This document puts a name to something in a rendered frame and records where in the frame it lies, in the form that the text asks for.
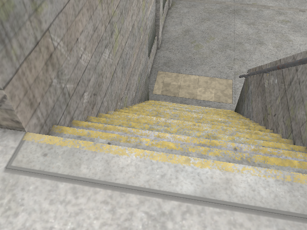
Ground stairs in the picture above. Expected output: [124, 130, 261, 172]
[48, 100, 307, 174]

